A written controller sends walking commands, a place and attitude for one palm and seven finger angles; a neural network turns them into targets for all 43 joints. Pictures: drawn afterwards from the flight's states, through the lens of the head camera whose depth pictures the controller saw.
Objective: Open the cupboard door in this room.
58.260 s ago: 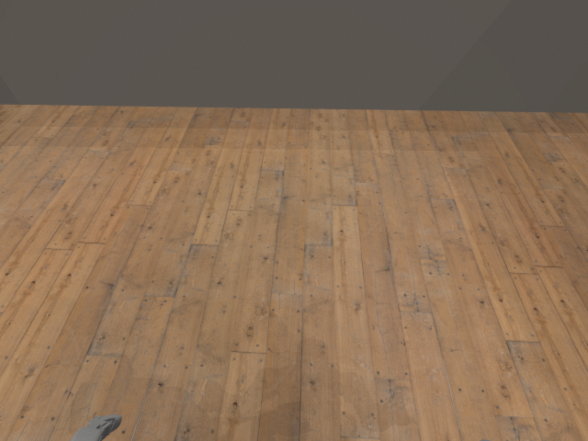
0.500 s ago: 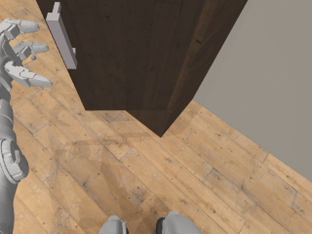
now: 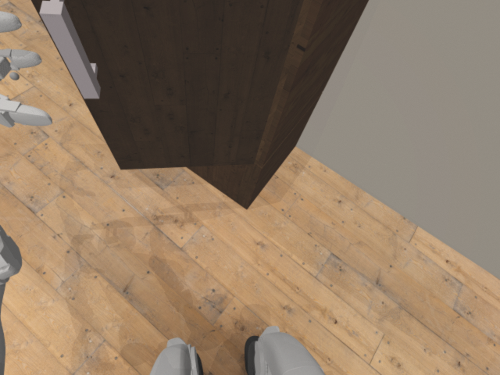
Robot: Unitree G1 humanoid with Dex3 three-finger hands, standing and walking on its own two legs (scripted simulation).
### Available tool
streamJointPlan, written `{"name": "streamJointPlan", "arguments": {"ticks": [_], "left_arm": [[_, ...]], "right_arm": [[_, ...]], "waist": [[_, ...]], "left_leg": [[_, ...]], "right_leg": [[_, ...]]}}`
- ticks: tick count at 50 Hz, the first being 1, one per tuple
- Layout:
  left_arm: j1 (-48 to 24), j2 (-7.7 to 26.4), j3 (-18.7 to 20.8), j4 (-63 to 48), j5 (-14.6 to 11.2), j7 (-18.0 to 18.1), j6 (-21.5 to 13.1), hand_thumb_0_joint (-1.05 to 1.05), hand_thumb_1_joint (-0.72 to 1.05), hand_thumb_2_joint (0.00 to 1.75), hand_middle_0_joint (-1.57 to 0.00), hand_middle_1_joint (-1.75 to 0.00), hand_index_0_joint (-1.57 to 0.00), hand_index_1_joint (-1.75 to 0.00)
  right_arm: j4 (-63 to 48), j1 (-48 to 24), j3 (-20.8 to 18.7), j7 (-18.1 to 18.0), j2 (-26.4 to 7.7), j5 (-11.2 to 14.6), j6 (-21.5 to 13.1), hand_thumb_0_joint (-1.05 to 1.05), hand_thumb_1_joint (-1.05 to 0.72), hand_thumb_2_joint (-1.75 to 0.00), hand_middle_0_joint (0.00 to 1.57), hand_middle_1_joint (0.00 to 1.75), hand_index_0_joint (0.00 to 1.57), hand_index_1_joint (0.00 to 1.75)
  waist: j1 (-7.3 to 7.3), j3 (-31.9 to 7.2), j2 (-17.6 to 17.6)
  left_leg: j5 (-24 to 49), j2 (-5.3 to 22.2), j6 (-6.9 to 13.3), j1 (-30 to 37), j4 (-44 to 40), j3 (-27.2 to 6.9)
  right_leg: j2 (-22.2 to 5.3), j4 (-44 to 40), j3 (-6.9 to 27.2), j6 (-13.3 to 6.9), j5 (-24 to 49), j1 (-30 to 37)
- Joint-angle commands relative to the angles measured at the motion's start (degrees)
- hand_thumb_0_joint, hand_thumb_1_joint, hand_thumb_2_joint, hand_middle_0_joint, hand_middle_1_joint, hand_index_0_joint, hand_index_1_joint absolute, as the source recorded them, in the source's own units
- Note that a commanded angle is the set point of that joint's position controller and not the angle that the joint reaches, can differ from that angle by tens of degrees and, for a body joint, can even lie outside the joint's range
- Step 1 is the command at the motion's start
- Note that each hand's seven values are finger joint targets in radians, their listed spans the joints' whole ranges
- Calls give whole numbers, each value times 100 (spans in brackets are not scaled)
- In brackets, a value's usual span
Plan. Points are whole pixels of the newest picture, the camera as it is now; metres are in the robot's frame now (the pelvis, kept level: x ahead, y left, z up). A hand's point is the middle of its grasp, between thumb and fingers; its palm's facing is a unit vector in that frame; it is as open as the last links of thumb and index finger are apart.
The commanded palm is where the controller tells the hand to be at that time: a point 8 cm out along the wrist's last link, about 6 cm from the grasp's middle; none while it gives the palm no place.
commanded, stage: slide the fingers in behind the handle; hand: left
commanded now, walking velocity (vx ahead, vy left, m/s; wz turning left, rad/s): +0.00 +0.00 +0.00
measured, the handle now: (76, 46) +0.59 +0.20 +0.10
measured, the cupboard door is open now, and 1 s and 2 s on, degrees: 42 42 42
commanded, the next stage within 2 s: close the thumb around the handle in 1.64 s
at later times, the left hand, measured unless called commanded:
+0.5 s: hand (38, 77) +0.53 +0.24 +0.10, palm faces -0.01 -1.00 +0.01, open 14.0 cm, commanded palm +0.51 +0.27 +0.10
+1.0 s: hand (75, 76) +0.53 +0.19 +0.10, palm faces +0.00 -1.00 -0.01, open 14.0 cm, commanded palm +0.51 +0.24 +0.10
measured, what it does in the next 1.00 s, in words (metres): stands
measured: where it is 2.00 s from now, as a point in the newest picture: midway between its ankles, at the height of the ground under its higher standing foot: outside the picture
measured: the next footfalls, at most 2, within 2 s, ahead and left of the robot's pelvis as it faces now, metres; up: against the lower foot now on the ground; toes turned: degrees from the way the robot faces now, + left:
none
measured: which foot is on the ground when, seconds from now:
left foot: down 0.00-1.00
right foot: down 0.00-1.00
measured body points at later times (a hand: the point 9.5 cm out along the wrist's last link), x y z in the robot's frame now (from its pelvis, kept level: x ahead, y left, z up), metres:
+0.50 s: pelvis +0.00 +0.01 +0.00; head +0.14 +0.04 +0.43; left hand +0.52 +0.29 +0.10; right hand -0.01 -0.25 -0.10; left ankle +0.00 +0.08 -0.69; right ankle +0.01 -0.12 -0.69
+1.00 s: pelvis +0.00 -0.01 +0.00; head +0.14 +0.02 +0.43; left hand +0.53 +0.25 +0.10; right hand -0.02 -0.27 -0.10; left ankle +0.00 +0.08 -0.69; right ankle +0.01 -0.12 -0.69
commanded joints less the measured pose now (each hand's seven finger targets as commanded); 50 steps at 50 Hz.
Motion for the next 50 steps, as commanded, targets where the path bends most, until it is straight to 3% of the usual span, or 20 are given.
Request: {"name": "streamJointPlan", "arguments": {"ticks": [1,3,6,7,8,9,12,18,20,23,26,28,31,32,33,37,39,42,43,50], "left_arm": [[-2263,1629,202,-1106,-134,-30,-293,0,-50,30,-30,-120,-30,-120],[-2388,1737,260,-1342,-113,-4,-325,0,-50,30,-30,-120,-30,-120],[-2277,1562,194,-1518,-117,68,-355,0,-50,30,-30,-120,-30,-120],[-2324,1398,117,-1708,-166,81,-413,0,-50,30,-30,-120,-30,-120],[-2307,1535,254,-1840,-164,111,-446,0,-50,30,-30,-120,-30,-120],[-2234,1171,10,-1817,-181,107,-431,0,-50,30,-30,-120,-30,-120],[-2308,1010,-23,-1447,-248,195,-329,0,-50,30,-30,-120,-30,-120],[-2395,820,-144,-1766,-115,442,-404,0,-50,30,-30,-120,-30,-120],[-2457,692,-182,-1754,-125,499,-434,0,-50,30,-30,-120,-30,-120],[-2241,877,31,-1559,-146,534,-410,0,-50,30,-30,-120,-30,-120],[-2306,468,-283,-1532,-106,575,-365,0,-50,30,-30,-120,-30,-120],[-2420,635,-176,-1656,-88,627,-418,0,-50,30,-30,-120,-30,-120],[-2361,592,-126,-1745,-89,697,-468,0,-50,30,-30,-120,-30,-120],[-2457,409,-247,-1796,-137,703,-506,0,-50,30,-30,-120,-30,-120],[-2421,622,-53,-1839,-127,737,-530,0,-50,30,-30,-120,-30,-120],[-2348,118,-371,-1712,-125,801,-497,0,-50,30,-30,-120,-30,-120],[-2325,401,-199,-1662,-72,868,-439,0,-50,30,-30,-120,-30,-120],[-2440,336,-271,-1616,-50,924,-417,0,-50,30,-30,-120,-30,-120],[-2513,512,-150,-1679,-13,960,-453,0,-50,30,-30,-120,-30,-120],[-2322,274,-249,-1753,-42,1033,-577,0,-50,30,-30,-120,-30,-120]], "right_arm": [[-174,1045,-454,-97,-1208,7,-97,0,-90,-90,20,30,20,30],[-182,1059,-451,-100,-1198,-6,-100,0,-90,-90,20,30,20,30],[-196,1037,-475,-65,-1175,-20,-99,0,-90,-90,20,30,20,30],[-215,1051,-487,-57,-1167,-27,-105,0,-90,-90,20,30,20,30],[-200,1062,-512,-46,-1184,-39,-88,0,-90,-90,20,30,20,30],[-214,1002,-516,-22,-1145,-29,-85,0,-90,-90,20,30,20,30],[-152,1007,-496,-29,-1169,-24,-89,0,-90,-90,20,30,20,30],[-159,993,-530,11,-1111,-58,-136,0,-90,-90,20,30,20,30],[-139,988,-533,38,-1098,-72,-135,0,-90,-90,20,30,20,30],[-165,983,-523,42,-1107,-50,-123,0,-90,-90,20,30,20,30],[-186,935,-526,69,-1068,-47,-145,0,-90,-90,20,30,20,30],[-171,945,-527,51,-1074,-52,-149,0,-90,-90,20,30,20,30],[-181,961,-547,79,-1051,-59,-162,0,-90,-90,20,30,20,30],[-174,974,-544,76,-1037,-61,-165,0,-90,-90,20,30,20,30],[-150,978,-559,76,-1047,-70,-165,0,-90,-90,20,30,20,30],[-140,948,-561,107,-991,-60,-168,0,-90,-90,20,30,20,30],[-139,963,-566,99,-1028,-57,-151,0,-90,-90,20,30,20,30],[-150,950,-534,90,-1009,-56,-177,0,-90,-90,20,30,20,30],[-134,965,-554,85,-1014,-51,-182,0,-90,-90,20,30,20,30],[-143,930,-573,115,-982,-56,-238,0,-90,-90,20,30,20,30]], "waist": [[29,-2645,1038],[84,-2909,1360],[106,-2842,1316],[87,-2976,1363],[162,-3149,1450],[124,-3108,1605],[7,-2478,1113],[82,-2876,1429],[40,-2813,1282],[100,-2823,1054],[39,-2617,1028],[59,-2764,1130],[110,-2916,1117],[32,-2918,1064],[108,-3009,1094],[34,-2756,1009],[62,-2808,840],[35,-2676,885],[54,-2742,861],[104,-2943,865]], "left_leg": [[2395,-97,-62,2165,-529,-576],[2647,-98,-90,2380,-506,-585],[2816,-63,-128,2581,-518,-625],[3070,-54,-136,2769,-493,-652],[3309,-26,-197,2957,-494,-712],[3306,-36,-204,3050,-476,-681],[2854,-27,-157,2706,-565,-732],[3365,-11,-258,3087,-513,-794],[3351,-7,-260,3028,-493,-802],[3322,-33,-204,2812,-486,-728],[3048,-50,-191,2723,-521,-725],[3169,-47,-195,2792,-489,-720],[3264,-52,-216,2848,-473,-724],[3377,-49,-200,2908,-453,-726],[3412,-47,-209,2898,-447,-717],[3211,-71,-167,2786,-461,-681],[2958,-104,-130,2527,-498,-624],[2677,-149,-97,2323,-530,-569],[2725,-133,-106,2371,-526,-585],[2711,-164,-93,2391,-502,-515]], "right_leg": [[227,-357,323,-47,1475,830],[218,-305,321,-59,1618,832],[238,-319,260,-62,1614,733],[256,-284,237,-79,1713,692],[255,-269,215,-75,1741,685],[258,-301,223,-72,1681,559],[268,-349,157,-77,1419,433],[237,-276,166,-70,1533,360],[244,-262,156,-64,1551,368],[242,-232,184,-67,1757,622],[234,-265,175,-51,1593,505],[228,-239,209,-54,1680,549],[235,-211,195,-63,1736,630],[240,-208,200,-64,1819,620],[232,-209,218,-51,1879,704],[239,-236,207,-57,1796,628],[225,-242,251,-35,1884,886],[203,-256,276,-54,1827,949],[200,-256,283,-41,1855,961],[209,-259,346,-40,2003,1165]]}}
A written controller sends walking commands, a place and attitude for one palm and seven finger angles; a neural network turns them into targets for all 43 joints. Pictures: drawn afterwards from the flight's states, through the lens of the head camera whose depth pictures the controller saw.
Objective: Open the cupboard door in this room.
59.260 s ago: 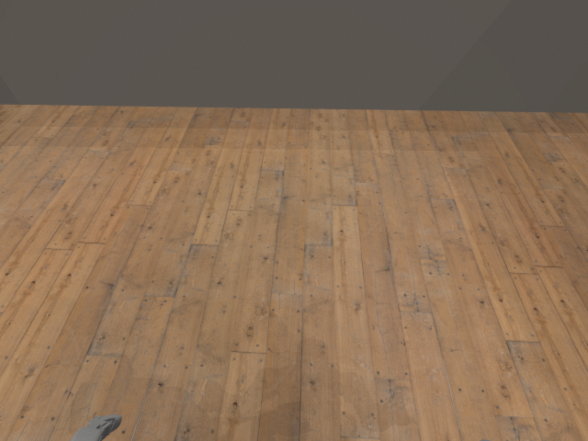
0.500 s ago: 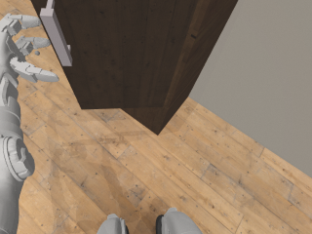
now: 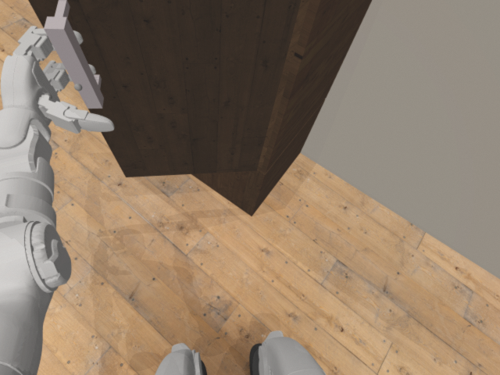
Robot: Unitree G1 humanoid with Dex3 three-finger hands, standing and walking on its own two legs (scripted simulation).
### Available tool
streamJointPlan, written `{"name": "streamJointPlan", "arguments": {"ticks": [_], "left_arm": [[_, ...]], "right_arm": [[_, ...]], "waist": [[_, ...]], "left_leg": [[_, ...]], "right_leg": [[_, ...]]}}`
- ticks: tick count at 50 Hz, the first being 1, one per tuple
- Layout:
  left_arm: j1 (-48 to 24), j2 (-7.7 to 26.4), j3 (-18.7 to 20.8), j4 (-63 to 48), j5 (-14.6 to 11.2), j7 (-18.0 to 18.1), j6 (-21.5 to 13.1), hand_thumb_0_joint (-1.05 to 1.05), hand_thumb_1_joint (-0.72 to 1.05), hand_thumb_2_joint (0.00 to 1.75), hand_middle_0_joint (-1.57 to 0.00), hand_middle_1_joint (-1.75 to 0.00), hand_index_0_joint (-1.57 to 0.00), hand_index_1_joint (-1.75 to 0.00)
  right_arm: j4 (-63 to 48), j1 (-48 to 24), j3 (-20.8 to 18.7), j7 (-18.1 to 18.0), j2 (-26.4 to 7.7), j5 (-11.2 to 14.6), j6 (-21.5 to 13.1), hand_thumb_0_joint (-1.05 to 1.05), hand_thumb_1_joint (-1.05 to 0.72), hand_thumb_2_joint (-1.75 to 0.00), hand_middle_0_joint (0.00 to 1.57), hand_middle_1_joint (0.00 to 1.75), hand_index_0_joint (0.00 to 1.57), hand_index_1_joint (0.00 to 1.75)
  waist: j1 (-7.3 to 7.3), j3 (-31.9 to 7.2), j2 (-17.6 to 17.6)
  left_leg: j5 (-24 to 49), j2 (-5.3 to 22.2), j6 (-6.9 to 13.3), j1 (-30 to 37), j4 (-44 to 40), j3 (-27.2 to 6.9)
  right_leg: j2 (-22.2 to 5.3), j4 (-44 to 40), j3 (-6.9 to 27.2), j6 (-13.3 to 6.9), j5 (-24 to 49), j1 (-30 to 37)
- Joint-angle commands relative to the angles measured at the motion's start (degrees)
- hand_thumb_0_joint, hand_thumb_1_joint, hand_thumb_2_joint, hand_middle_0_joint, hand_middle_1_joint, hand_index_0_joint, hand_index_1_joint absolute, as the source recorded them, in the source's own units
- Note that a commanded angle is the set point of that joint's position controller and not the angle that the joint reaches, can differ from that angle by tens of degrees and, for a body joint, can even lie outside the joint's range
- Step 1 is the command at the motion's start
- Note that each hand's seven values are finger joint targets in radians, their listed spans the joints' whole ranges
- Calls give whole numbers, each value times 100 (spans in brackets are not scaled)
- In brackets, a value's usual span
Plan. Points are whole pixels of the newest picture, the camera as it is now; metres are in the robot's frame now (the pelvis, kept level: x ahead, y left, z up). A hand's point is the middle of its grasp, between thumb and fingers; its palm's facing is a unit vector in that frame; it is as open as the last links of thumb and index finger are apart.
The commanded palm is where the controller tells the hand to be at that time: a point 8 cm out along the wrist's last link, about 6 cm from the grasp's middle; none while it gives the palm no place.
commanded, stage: slide the fingers in behind the handle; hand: left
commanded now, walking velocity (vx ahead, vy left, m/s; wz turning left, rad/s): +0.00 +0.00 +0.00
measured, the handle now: (80, 58) +0.58 +0.20 +0.10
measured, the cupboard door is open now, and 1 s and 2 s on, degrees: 42 42 56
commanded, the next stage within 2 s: close the thumb around the handle in 0.64 s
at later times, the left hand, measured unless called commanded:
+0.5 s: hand (91, 87) +0.53 +0.18 +0.10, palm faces +0.00 -1.00 -0.02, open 14.0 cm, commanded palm +0.51 +0.23 +0.10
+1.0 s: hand (91, 89) +0.52 +0.18 +0.10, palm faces +0.00 -1.00 -0.01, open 12.1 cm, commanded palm +0.50 +0.22 +0.10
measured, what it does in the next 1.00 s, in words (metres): stands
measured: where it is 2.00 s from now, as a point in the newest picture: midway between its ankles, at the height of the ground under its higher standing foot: outside the picture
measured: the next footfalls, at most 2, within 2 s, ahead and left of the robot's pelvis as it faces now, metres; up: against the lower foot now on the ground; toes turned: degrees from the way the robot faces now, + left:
none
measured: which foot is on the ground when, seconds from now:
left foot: down 0.00-1.00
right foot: down 0.00-1.00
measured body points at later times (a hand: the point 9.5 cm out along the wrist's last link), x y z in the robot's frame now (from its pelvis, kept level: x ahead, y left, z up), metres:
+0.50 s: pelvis +0.00 -0.01 +0.00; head +0.13 +0.01 +0.43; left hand +0.52 +0.23 +0.10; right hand -0.02 -0.27 -0.11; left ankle -0.01 +0.09 -0.69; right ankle +0.01 -0.12 -0.69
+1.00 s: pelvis +0.00 +0.00 +0.00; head +0.12 +0.02 +0.43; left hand +0.52 +0.23 +0.10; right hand -0.02 -0.26 -0.11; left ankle -0.01 +0.09 -0.69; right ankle +0.01 -0.12 -0.69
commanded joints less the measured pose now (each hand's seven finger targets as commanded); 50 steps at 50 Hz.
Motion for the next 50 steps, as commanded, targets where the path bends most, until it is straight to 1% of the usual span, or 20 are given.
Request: {"name": "streamJointPlan", "arguments": {"ticks": [1,5,7,8,9,10,13,17,19,21,22,25,26,27,31,37,40,44,47,50], "left_arm": [[-2534,1355,79,-1318,-140,-1,-376,0,-50,30,-30,-120,-30,-120],[-2343,1491,196,-1177,-133,2,-287,0,-50,30,-30,-120,-30,-120],[-2379,1370,134,-1230,-155,30,-296,0,-50,30,-30,-120,-30,-120],[-2495,1241,-18,-1288,-122,39,-312,0,-50,30,-30,-120,-30,-120],[-2492,1050,-124,-1168,-143,62,-294,0,-50,30,-30,-120,-30,-120],[-2579,1176,-41,-1186,-127,93,-320,0,-50,30,-30,-120,-30,-120],[-2838,1122,-40,-1428,-156,165,-462,0,-50,30,-30,-120,-30,-120],[-2713,1474,215,-1230,-94,226,-479,0,-50,30,-30,-120,-30,-120],[-2575,1159,-28,-1251,-40,203,-466,0,-50,30,-30,-120,-30,-120],[-2536,1314,70,-1305,-19,216,-462,0,-50,30,-30,-120,-30,-120],[-2499,1199,7,-1280,-44,200,-474,0,-50,30,-30,-120,-30,-120],[-2460,1329,129,-935,-104,169,-340,0,-50,30,-30,-120,-30,-120],[-2597,1201,1,-1022,-120,148,-321,0,-50,30,-30,-120,-30,-120],[-2622,1372,183,-1124,-130,159,-372,0,-50,30,-30,-120,-30,-120],[-2719,1059,-75,-1438,-112,164,-535,0,-50,30,-30,-120,-30,-120],[-2585,957,-65,-1105,-158,191,-420,0,-50,30,-30,-120,-30,-120],[-2438,1138,56,-1268,-78,272,-429,0,-33,37,-31,-122,-31,-122],[-2483,877,-159,-1312,-83,290,-504,0,-11,47,-33,-124,-33,-124],[-2490,1107,58,-1386,-131,285,-549,0,6,54,-34,-126,-34,-126],[-2481,982,-43,-1310,-113,269,-530,0,23,61,-35,-128,-35,-128]], "right_arm": [[-172,1077,-408,-70,-1059,23,-92,0,-90,-90,20,30,20,30],[-189,1078,-406,-79,-1064,40,-77,0,-90,-90,20,30,20,30],[-213,1067,-403,-77,-1043,41,-89,0,-90,-90,20,30,20,30],[-204,1043,-397,-70,-1030,43,-95,0,-90,-90,20,30,20,30],[-170,1039,-401,-60,-1012,44,-107,0,-90,-90,20,30,20,30],[-142,1057,-411,-74,-1034,35,-115,0,-90,-90,20,30,20,30],[-124,1056,-427,-63,-1027,15,-171,0,-90,-90,20,30,20,30],[-105,1094,-407,-74,-1045,16,-190,0,-90,-90,20,30,20,30],[-138,1023,-409,-48,-997,23,-198,0,-90,-90,20,30,20,30],[-149,1034,-407,-44,-1020,12,-178,0,-90,-90,20,30,20,30],[-169,1057,-414,-52,-1017,22,-170,0,-90,-90,20,30,20,30],[-149,1037,-404,-80,-1052,44,-147,0,-90,-90,20,30,20,30],[-168,1039,-398,-83,-1048,44,-151,0,-90,-90,20,30,20,30],[-180,1059,-412,-101,-1056,38,-162,0,-90,-90,20,30,20,30],[-105,1053,-435,-67,-1017,9,-193,0,-90,-90,20,30,20,30],[-77,1082,-431,-66,-1047,9,-180,0,-90,-90,20,30,20,30],[-127,1054,-433,-52,-1032,9,-168,0,-90,-90,20,30,20,30],[-122,1018,-433,-37,-1007,11,-161,0,-90,-90,20,30,20,30],[-128,1044,-444,-54,-1049,10,-164,0,-90,-90,20,30,20,30],[-122,1008,-434,-52,-1027,12,-172,0,-90,-90,20,30,20,30]], "waist": [[15,-2859,806],[75,-2752,615],[66,-2676,623],[18,-2699,784],[-45,-2528,671],[-54,-2466,520],[-33,-2835,831],[19,-2816,642],[38,-2886,901],[80,-2901,830],[49,-2904,758],[-1,-2557,355],[-51,-2567,415],[13,-2679,517],[-5,-2895,900],[-15,-2680,627],[103,-2869,816],[29,-2727,758],[70,-2836,637],[68,-2706,656]], "left_leg": [[2714,-144,-36,2174,-475,-504],[2608,-170,-8,1910,-504,-450],[2542,-189,11,1873,-511,-427],[2556,-183,-6,1964,-519,-441],[2437,-175,3,1949,-513,-438],[2357,-161,8,1870,-511,-460],[2463,-182,-18,2152,-483,-485],[2518,-203,3,1933,-473,-465],[2641,-199,-26,2104,-449,-445],[2686,-186,-34,2092,-467,-463],[2798,-185,-24,2171,-462,-492],[2416,-187,7,1759,-502,-434],[2358,-209,11,1733,-535,-426],[2482,-206,13,1858,-499,-437],[2772,-156,-54,2383,-462,-517],[2603,-176,-26,2163,-501,-514],[2837,-168,-63,2293,-501,-526],[2801,-156,-71,2322,-520,-523],[2812,-164,-51,2322,-516,-525],[2690,-169,-66,2243,-566,-520]], "right_leg": [[221,-363,310,3,2159,1142],[208,-377,341,6,2279,1376],[208,-395,359,-10,2296,1413],[199,-385,353,4,2246,1272],[208,-433,341,11,2116,1145],[208,-430,345,18,2045,1139],[203,-388,367,2,2053,1121],[195,-337,390,-3,2223,1353],[184,-320,370,-2,2253,1194],[188,-317,364,1,2269,1272],[207,-295,332,-19,2324,1236],[200,-384,373,23,2216,1335],[192,-393,382,32,2212,1371],[193,-362,380,3,2273,1372],[204,-351,322,-3,2175,1009],[203,-367,296,-8,2061,1018],[191,-327,293,-11,2167,1046],[205,-351,284,-2,2147,991],[216,-339,292,-21,2195,1122],[204,-359,289,-8,2114,1103]]}}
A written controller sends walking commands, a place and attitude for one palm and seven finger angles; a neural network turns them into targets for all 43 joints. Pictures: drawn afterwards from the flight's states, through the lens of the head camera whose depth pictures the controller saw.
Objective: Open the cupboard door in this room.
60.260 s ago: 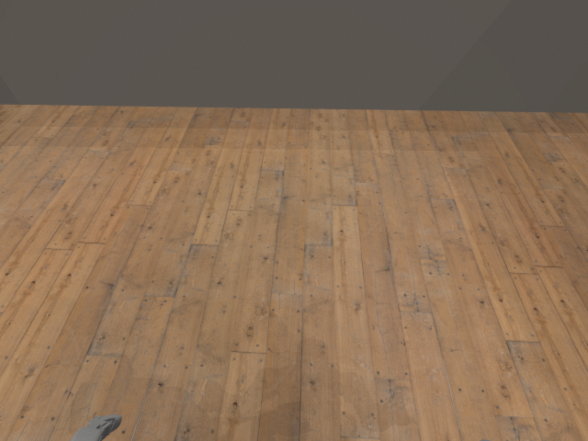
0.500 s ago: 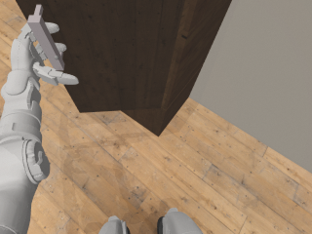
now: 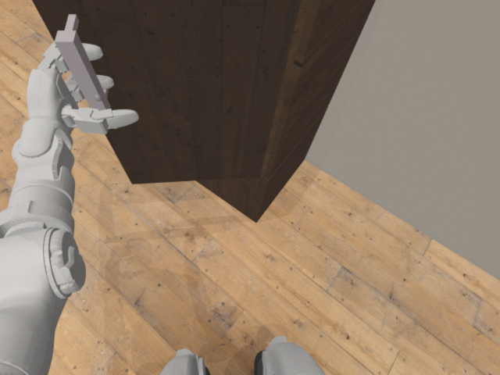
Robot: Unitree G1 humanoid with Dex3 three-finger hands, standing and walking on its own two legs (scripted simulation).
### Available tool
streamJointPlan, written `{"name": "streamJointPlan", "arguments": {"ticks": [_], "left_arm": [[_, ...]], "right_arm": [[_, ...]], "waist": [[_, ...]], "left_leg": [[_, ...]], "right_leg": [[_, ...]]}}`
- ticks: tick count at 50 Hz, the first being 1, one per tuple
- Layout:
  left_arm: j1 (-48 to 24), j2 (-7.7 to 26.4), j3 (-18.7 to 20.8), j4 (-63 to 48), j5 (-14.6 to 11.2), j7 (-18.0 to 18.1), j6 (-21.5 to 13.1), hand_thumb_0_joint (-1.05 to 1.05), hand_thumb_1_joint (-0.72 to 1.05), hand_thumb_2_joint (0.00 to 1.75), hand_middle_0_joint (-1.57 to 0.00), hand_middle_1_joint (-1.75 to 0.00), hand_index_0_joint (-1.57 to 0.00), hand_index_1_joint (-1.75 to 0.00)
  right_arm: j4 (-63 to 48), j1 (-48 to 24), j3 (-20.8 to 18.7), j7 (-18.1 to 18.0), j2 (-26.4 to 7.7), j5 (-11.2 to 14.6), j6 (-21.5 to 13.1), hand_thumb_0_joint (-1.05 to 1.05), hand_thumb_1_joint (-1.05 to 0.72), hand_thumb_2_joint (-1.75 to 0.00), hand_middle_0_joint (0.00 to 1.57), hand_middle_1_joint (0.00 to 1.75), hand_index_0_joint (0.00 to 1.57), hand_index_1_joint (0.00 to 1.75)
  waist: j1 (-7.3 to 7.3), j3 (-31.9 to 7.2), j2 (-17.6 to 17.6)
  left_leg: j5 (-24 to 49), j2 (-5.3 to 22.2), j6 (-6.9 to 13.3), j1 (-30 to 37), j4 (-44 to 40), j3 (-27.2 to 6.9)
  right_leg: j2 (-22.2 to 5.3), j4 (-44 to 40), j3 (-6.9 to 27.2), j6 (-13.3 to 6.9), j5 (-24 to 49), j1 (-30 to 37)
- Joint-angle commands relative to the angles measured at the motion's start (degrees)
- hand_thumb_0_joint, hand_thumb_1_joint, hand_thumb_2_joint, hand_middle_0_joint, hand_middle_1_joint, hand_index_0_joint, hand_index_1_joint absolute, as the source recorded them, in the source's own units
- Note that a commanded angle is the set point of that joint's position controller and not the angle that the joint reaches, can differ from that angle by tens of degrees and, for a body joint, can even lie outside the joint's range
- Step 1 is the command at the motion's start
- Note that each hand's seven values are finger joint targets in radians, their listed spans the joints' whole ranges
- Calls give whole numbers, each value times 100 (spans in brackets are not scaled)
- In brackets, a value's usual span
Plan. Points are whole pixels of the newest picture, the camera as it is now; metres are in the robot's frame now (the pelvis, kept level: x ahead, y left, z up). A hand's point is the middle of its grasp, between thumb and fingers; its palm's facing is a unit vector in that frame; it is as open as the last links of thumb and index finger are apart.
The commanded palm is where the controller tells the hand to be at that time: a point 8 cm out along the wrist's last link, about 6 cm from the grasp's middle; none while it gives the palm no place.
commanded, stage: close the thumb around the handle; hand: left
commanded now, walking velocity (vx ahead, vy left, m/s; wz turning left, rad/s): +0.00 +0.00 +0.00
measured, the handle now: (88, 69) +0.58 +0.20 +0.10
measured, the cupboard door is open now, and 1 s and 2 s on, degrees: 42 56 89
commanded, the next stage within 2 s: pull the door open along its arc in 0.44 s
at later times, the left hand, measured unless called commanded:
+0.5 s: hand (99, 97) +0.52 +0.18 +0.10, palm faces +0.02 -1.00 -0.01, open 6.0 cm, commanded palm +0.50 +0.22 +0.09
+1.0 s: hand (107, 138) +0.45 +0.16 +0.10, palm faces -0.04 -1.00 +0.00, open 6.3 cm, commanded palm +0.39 +0.21 +0.09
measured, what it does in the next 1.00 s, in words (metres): stands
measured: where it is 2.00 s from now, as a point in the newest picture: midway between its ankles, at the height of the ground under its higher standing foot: outside the picture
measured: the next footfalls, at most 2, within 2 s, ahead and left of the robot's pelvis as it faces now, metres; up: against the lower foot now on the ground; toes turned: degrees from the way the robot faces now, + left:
none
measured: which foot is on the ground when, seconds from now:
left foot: down 0.00-1.00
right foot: down 0.00-1.00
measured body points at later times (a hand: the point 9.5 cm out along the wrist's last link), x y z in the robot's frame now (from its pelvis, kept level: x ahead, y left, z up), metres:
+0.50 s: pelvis +0.00 +0.00 +0.00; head +0.12 +0.01 +0.43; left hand +0.52 +0.23 +0.10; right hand -0.02 -0.26 -0.11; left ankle -0.01 +0.09 -0.69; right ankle +0.01 -0.12 -0.69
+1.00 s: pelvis +0.02 -0.01 +0.02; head +0.09 +0.00 +0.46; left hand +0.44 +0.21 +0.10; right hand +0.05 -0.27 -0.10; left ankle -0.01 +0.09 -0.69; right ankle +0.01 -0.12 -0.69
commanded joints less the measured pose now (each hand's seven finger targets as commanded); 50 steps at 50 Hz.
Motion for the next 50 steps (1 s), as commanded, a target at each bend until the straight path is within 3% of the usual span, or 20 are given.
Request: {"name": "streamJointPlan", "arguments": {"ticks": [1,5,6,7,9,12,13,16,18,19,21,22,27,28,34,35,40,43,46,50], "left_arm": [[-2593,1279,41,-1269,-100,-63,-401,0,28,64,-36,-128,-36,-128],[-2702,1251,-8,-1317,-92,-27,-439,0,51,73,-37,-131,-37,-131],[-2684,1274,42,-1316,-79,-12,-448,0,56,76,-38,-131,-38,-131],[-2732,1194,-36,-1319,-84,-20,-472,0,62,78,-38,-132,-38,-132],[-2625,1430,156,-1355,-76,-14,-481,0,73,83,-39,-133,-39,-133],[-2732,1128,-81,-1546,-106,-34,-511,0,90,90,-40,-135,-40,-135],[-2654,1111,-84,-1482,-87,-33,-494,0,90,90,-40,-135,-40,-135],[-2690,1086,-127,-1254,-78,0,-418,0,90,90,-40,-135,-40,-135],[-2875,1072,-154,-1415,-54,20,-467,0,90,90,-40,-135,-40,-135],[-2743,1206,-34,-1352,-35,33,-461,0,90,90,-40,-135,-40,-135],[-2766,1053,-157,-1371,-51,39,-445,0,90,90,-40,-135,-40,-135],[-2810,980,-200,-1527,-64,33,-491,0,90,90,-40,-135,-40,-135],[-2750,1240,-31,-1403,-58,13,-479,0,90,90,-40,-135,-40,-135],[-2841,1598,191,-1383,-21,14,-492,0,90,90,-40,-135,-40,-135],[-1948,1397,188,-1737,-157,-136,-522,0,90,90,-40,-135,-40,-135],[-1713,1368,194,-1716,-184,-153,-498,0,90,90,-40,-135,-40,-135],[-579,1084,168,-2293,-436,-214,-400,0,90,90,-40,-135,-40,-135],[214,711,17,-2906,-624,-225,-334,0,90,90,-40,-135,-40,-135],[1062,338,-140,-3484,-786,-173,-226,0,90,90,-40,-135,-40,-135],[2389,-249,-458,-4631,-929,-24,-138,0,90,90,-40,-135,-40,-135]], "right_arm": [[-203,1007,-398,-91,-1049,22,-96,0,-90,-90,20,30,20,30],[-175,1020,-396,-92,-1055,13,-106,0,-90,-90,20,30,20,30],[-176,1046,-403,-85,-1056,2,-111,0,-90,-90,20,30,20,30],[-180,1036,-400,-90,-1055,2,-123,0,-90,-90,20,30,20,30],[-152,1054,-412,-90,-1073,-1,-105,0,-90,-90,20,30,20,30],[-169,1041,-412,-87,-1027,0,-114,0,-90,-90,20,30,20,30],[-133,1037,-424,-80,-1029,2,-104,0,-90,-90,20,30,20,30],[-114,1034,-413,-76,-1055,6,-90,0,-90,-90,20,30,20,30],[-93,1041,-421,-79,-1043,-8,-110,0,-90,-90,20,30,20,30],[-71,1061,-429,-84,-1054,-9,-103,0,-90,-90,20,30,20,30],[-81,1060,-423,-74,-1039,-14,-97,0,-90,-90,20,30,20,30],[-102,1068,-426,-77,-1019,-23,-115,0,-90,-90,20,30,20,30],[-93,1049,-410,-91,-1041,-9,-103,0,-90,-90,20,30,20,30],[-71,1035,-405,-112,-1065,4,-93,0,-90,-90,20,30,20,30],[-289,899,-409,-83,-1004,33,-81,0,-90,-90,20,30,20,30],[-321,871,-416,-80,-1005,43,-70,0,-90,-90,20,30,20,30],[-581,642,-456,-53,-966,130,-41,0,-90,-90,20,30,20,30],[-740,426,-475,-21,-884,193,-70,0,-90,-90,20,30,20,30],[-864,217,-502,8,-830,249,-118,0,-90,-90,20,30,20,30],[-1058,-100,-513,80,-728,292,-247,0,-90,-90,20,30,20,30]], "waist": [[-21,-2622,700],[-68,-2611,675],[-23,-2672,632],[-60,-2669,807],[13,-2804,750],[-29,-2905,823],[-17,-2909,875],[-91,-2525,578],[-72,-2736,874],[-39,-2778,805],[-97,-2737,684],[-67,-2854,825],[-61,-2802,585],[-33,-2796,607],[249,-3083,858],[283,-3055,655],[490,-2873,308],[659,-2892,439],[776,-2591,97],[958,-2397,204]], "left_leg": [[2613,-127,-73,2119,-462,-559],[2662,-105,-82,2208,-458,-608],[2664,-107,-89,2207,-467,-625],[2749,-108,-84,2323,-440,-621],[2900,-97,-99,2320,-411,-627],[3148,-89,-106,2480,-401,-647],[3166,-76,-126,2540,-387,-654],[2720,-93,-97,2227,-461,-645],[2919,-99,-117,2429,-427,-667],[2982,-86,-119,2436,-406,-668],[2964,-86,-109,2409,-420,-667],[3187,-94,-104,2512,-384,-666],[2849,-144,-53,2190,-401,-586],[2778,-144,-51,2096,-408,-578],[3237,-147,-80,2337,-449,-496],[3184,-150,-67,2263,-467,-476],[3065,-185,-4,1979,-667,-292],[3265,-203,1,2072,-773,-204],[3144,-196,4,1967,-926,-131],[3502,-175,-20,2267,-1068,-97]], "right_leg": [[226,-359,224,-16,2049,882],[229,-358,211,-7,1986,765],[231,-343,194,-15,1960,803],[232,-342,202,-28,1971,698],[228,-309,208,-19,2093,800],[231,-292,188,-26,2209,813],[233,-304,182,-11,2176,718],[242,-362,180,-5,1975,711],[229,-332,190,-16,2036,669],[230,-317,183,-22,2074,686],[231,-335,178,-6,2094,699],[229,-303,186,-17,2208,729],[227,-339,242,-12,2306,1024],[218,-342,274,-1,2330,1094],[219,-317,259,-25,2669,1388],[227,-331,266,-24,2696,1491],[206,-434,305,-19,3052,2100],[168,-494,335,-29,3314,2402],[143,-569,317,-23,3375,2621],[100,-621,287,-27,3491,2708]]}}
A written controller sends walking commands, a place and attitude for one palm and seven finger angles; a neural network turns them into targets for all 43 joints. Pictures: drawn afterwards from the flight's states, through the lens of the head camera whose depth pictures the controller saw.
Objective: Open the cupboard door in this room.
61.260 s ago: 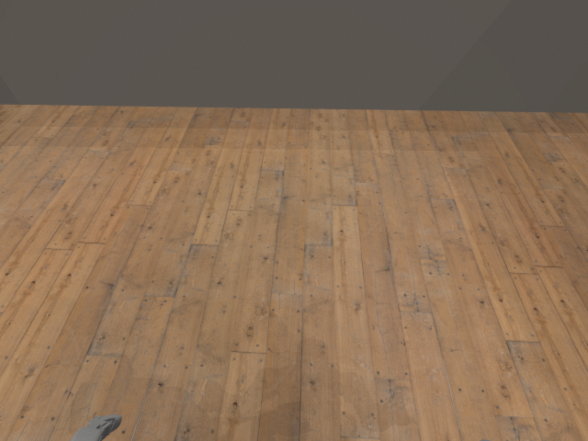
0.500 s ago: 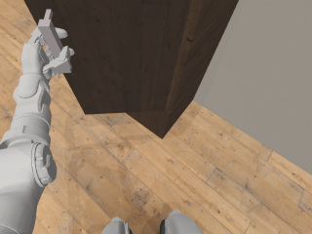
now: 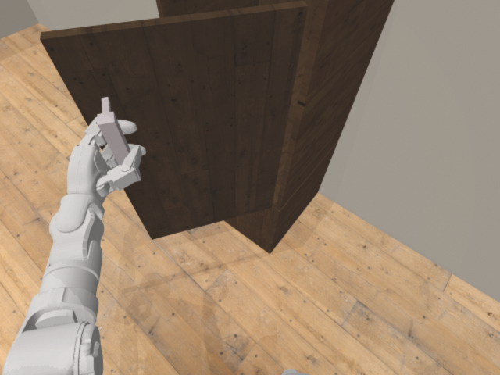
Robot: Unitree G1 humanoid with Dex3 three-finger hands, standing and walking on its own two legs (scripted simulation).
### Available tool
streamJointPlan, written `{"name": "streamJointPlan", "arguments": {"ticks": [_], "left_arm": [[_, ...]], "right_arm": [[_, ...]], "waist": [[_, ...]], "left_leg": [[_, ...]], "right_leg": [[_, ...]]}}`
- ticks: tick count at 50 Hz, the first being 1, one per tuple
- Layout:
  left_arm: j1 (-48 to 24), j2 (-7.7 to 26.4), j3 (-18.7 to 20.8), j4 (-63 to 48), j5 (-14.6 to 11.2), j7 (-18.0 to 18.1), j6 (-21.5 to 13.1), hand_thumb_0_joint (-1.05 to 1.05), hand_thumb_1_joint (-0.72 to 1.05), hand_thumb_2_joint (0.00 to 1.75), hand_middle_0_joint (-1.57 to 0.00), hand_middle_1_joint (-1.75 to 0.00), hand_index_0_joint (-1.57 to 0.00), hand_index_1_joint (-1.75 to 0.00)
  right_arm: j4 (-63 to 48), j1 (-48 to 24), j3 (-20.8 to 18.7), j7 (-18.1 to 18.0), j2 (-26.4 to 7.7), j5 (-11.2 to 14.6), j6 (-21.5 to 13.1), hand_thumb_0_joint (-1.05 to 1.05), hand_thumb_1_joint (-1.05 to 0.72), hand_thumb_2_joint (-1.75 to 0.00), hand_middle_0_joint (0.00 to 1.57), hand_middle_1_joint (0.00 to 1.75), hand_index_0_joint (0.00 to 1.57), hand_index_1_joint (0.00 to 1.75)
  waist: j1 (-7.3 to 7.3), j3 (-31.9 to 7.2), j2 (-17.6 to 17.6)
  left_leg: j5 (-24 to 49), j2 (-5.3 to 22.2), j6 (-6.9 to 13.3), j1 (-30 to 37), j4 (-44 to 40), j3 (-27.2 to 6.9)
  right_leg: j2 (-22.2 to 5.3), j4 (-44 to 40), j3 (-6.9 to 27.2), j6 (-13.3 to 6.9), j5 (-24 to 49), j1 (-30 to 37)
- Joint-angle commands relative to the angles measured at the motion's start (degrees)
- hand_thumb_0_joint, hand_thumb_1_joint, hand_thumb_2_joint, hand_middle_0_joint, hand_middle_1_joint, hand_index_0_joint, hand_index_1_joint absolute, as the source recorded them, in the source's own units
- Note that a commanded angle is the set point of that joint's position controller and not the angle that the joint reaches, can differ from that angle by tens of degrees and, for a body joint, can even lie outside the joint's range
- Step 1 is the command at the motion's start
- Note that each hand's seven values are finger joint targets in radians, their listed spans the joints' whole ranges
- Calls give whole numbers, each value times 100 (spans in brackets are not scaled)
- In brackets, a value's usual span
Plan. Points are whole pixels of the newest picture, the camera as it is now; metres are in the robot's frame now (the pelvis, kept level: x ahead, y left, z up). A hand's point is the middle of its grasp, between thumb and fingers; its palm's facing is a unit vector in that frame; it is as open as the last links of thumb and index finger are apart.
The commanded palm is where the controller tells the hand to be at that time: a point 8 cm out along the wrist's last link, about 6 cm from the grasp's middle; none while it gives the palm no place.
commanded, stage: pull the door open along its arc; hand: left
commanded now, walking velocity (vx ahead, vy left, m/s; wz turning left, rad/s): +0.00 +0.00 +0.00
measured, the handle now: (120, 142) +0.49 +0.20 +0.08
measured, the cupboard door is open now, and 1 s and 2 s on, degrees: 56 89 89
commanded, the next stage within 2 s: open thumb and fingers to let go in 0.62 s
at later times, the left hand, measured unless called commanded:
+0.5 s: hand (187, 224) +0.32 +0.08 +0.09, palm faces +0.41 -0.91 +0.01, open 6.5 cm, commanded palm +0.25 +0.13 +0.08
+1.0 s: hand (208, 238) +0.30 +0.05 +0.09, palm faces +0.42 -0.91 -0.02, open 7.7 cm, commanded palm +0.25 +0.09 +0.08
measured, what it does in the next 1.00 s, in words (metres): stands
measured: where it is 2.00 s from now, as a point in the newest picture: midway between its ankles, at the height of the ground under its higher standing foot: outside the picture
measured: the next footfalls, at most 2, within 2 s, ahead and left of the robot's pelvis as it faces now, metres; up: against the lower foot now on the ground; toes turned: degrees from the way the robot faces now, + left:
none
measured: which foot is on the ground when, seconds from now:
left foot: down 0.00-1.00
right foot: down 0.00-1.00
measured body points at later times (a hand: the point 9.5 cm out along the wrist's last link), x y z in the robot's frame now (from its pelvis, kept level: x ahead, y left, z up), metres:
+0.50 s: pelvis -0.01 -0.02 +0.01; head +0.02 -0.04 +0.46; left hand +0.29 +0.12 +0.09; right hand +0.17 -0.23 -0.09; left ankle -0.03 +0.10 -0.70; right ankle -0.01 -0.11 -0.70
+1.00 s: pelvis -0.01 -0.04 +0.01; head +0.01 -0.07 +0.46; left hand +0.27 +0.09 +0.09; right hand +0.18 -0.25 -0.10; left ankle -0.03 +0.10 -0.70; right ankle -0.01 -0.11 -0.70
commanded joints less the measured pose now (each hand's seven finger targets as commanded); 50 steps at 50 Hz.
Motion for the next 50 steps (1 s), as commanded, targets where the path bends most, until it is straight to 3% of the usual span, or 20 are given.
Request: {"name": "streamJointPlan", "arguments": {"ticks": [1,2,3,4,7,8,11,12,16,17,19,22,28,31,33,36,42,44,48,50], "left_arm": [[-103,765,839,-2566,-548,844,-258,0,90,90,-40,-135,-40,-135],[391,389,461,-2661,-404,1263,-180,0,90,90,-40,-135,-40,-135],[600,108,314,-2703,-348,1524,-109,0,90,90,-40,-135,-40,-135],[751,-12,257,-2823,-252,1752,-60,0,90,90,-40,-135,-40,-135],[869,-207,111,-3607,107,2485,-45,0,90,90,-40,-135,-40,-135],[1023,-482,-105,-3753,234,2700,-12,0,90,90,-40,-135,-40,-135],[1153,-947,-551,-4018,608,3322,126,0,90,90,-40,-135,-40,-135],[1233,-1019,-649,-3973,738,3534,179,0,90,90,-40,-135,-40,-135],[1246,-1537,-1205,-4321,1226,4262,431,0,90,90,-40,-135,-40,-135],[1308,-1687,-1412,-4346,1323,4351,494,0,90,90,-40,-135,-40,-135],[1449,-1904,-1699,-4465,1442,4438,596,0,90,90,-40,-135,-40,-135],[1603,-2156,-2061,-4610,1484,4421,683,0,90,90,-40,-135,-40,-135],[2355,-2775,-2805,-5174,1465,4375,760,0,90,90,-40,-135,-40,-135],[2511,-2999,-3120,-5264,1595,4470,798,0,90,90,-40,-135,-40,-135],[2496,-3133,-3305,-5320,1694,4547,820,0,90,90,-40,-135,-40,-135],[1552,-2742,-2955,-5099,1709,4713,820,0,90,90,-40,-135,-40,-135],[1720,-2660,-2776,-4852,1588,4613,801,0,48,72,-37,-130,-37,-130],[1642,-2808,-2887,-4819,1557,4554,787,0,34,66,-36,-129,-36,-129],[1340,-2752,-2850,-4631,1562,4461,687,0,6,54,-34,-126,-34,-126],[1313,-2726,-2794,-4626,1547,4424,641,0,-8,48,-33,-124,-33,-124]], "right_arm": [[-760,-138,-363,21,-618,41,-371,0,-90,-90,20,30,20,30],[-770,-243,-338,60,-624,22,-433,0,-90,-90,20,30,20,30],[-752,-326,-332,89,-601,42,-457,0,-90,-90,20,30,20,30],[-735,-360,-335,113,-594,19,-470,0,-90,-90,20,30,20,30],[-775,-565,-358,101,-506,-85,-472,0,-90,-90,20,30,20,30],[-794,-669,-338,106,-409,-116,-480,0,-90,-90,20,30,20,30],[-773,-886,-296,93,-311,-223,-437,0,-90,-90,20,30,20,30],[-766,-924,-287,70,-312,-263,-400,0,-90,-90,20,30,20,30],[-803,-1268,-239,16,-186,-365,-285,0,-90,-90,20,30,20,30],[-793,-1267,-235,-1,-179,-384,-256,0,-90,-90,20,30,20,30],[-809,-1367,-231,-27,-148,-409,-204,0,-90,-90,20,30,20,30],[-824,-1447,-230,-97,-132,-433,-165,0,-90,-90,20,30,20,30],[-899,-1592,-209,-104,-44,-428,-214,0,-90,-90,20,30,20,30],[-903,-1614,-217,-89,-28,-447,-276,0,-90,-90,20,30,20,30],[-881,-1669,-206,-71,-8,-442,-323,0,-90,-90,20,30,20,30],[-690,-1721,-178,-149,-33,-463,-338,0,-90,-90,20,30,20,30],[-640,-1763,-188,-234,4,-457,-331,0,-90,-90,20,30,20,30],[-657,-1758,-176,-235,21,-456,-333,0,-90,-90,20,30,20,30],[-607,-1778,-166,-263,2,-460,-355,0,-90,-90,20,30,20,30],[-608,-1744,-175,-265,0,-471,-373,0,-90,-90,20,30,20,30]], "waist": [[995,-2063,-36],[888,-1813,-42],[790,-1474,-153],[780,-1403,-318],[860,-1651,-320],[901,-1677,-107],[886,-1422,-223],[849,-1298,-595],[844,-1218,-297],[776,-1197,-497],[756,-1182,-346],[692,-1168,-574],[687,-1069,-527],[636,-918,-788],[605,-813,-721],[518,-751,-752],[680,-1133,-836],[657,-1078,-822],[585,-881,-864],[626,-1020,-877]], "left_leg": [[3263,-217,-58,1033,-491,-267],[3048,-224,-81,1020,-561,-249],[2885,-205,-123,986,-636,-271],[2767,-218,-127,979,-661,-272],[2734,-245,-139,1161,-681,-243],[2752,-253,-155,1231,-702,-204],[2571,-239,-177,1249,-745,-221],[2371,-231,-151,1199,-776,-270],[2100,-268,-148,1272,-806,-257],[2063,-257,-136,1285,-807,-291],[1984,-260,-141,1376,-814,-274],[1924,-260,-129,1450,-814,-297],[2071,-278,-140,1603,-797,-330],[1954,-297,-129,1548,-741,-394],[1825,-310,-122,1531,-706,-421],[1607,-356,-108,1436,-611,-447],[1630,-413,-122,1404,-630,-450],[1591,-410,-119,1399,-658,-445],[1437,-402,-100,1352,-636,-471],[1473,-406,-100,1356,-651,-474]], "right_leg": [[81,-252,-45,17,3255,1923],[96,-268,-70,15,3073,1904],[79,-309,-123,24,2899,1754],[74,-308,-146,25,2810,1754],[21,-281,-78,-3,2790,2030],[-18,-285,-46,-12,2841,2075],[-80,-346,-35,-21,2699,2044],[-84,-431,-29,-12,2518,2046],[-171,-540,65,-17,2253,2050],[-168,-582,55,-17,2205,2065],[-191,-620,78,-21,2187,2053],[-214,-727,120,-10,2269,2157],[-300,-742,140,45,2864,2322],[-346,-768,165,83,2842,2256],[-368,-823,207,79,2597,2133],[-416,-864,278,105,2299,1905],[-489,-886,435,147,2536,2237],[-489,-868,391,154,2498,2193],[-513,-962,460,174,2190,2008],[-502,-905,430,162,2242,2073]]}}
